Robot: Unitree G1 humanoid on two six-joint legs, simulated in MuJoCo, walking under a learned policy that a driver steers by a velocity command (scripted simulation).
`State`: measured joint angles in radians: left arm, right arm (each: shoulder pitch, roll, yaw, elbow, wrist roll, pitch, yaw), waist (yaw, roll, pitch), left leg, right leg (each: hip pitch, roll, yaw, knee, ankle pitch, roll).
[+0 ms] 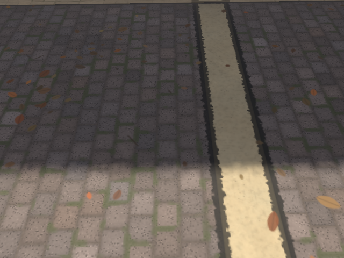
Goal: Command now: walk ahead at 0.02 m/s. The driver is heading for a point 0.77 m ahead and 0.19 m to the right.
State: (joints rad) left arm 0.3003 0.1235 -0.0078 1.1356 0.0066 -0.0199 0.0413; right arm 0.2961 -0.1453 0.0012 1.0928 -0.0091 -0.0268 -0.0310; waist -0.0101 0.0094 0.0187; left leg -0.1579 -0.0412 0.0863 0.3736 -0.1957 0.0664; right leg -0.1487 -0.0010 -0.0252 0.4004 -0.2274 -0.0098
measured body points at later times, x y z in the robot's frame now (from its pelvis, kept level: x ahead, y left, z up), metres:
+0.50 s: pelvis +0.02 -0.01 +0.00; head +0.03 -0.01 +0.45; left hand +0.00 +0.20 -0.16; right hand +0.00 -0.22 -0.16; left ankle +0.01 +0.08 -0.74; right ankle -0.01 -0.11 -0.74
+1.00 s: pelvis +0.03 -0.01 +0.00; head +0.03 -0.01 +0.45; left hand -0.02 +0.19 -0.17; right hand -0.02 -0.22 -0.17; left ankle +0.01 +0.07 -0.74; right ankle -0.01 -0.11 -0.74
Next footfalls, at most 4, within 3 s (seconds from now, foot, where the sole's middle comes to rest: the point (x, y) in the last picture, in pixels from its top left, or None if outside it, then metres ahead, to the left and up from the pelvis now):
1.22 right None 0.13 -0.14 -0.78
1.62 left None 0.43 0.00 -0.78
1.98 right None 0.38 -0.19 -0.78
2.46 left None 0.50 0.04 -0.78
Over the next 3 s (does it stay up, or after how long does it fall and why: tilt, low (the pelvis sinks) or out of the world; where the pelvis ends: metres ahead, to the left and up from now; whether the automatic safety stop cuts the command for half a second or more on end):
stays up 0.69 -0.07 -0.03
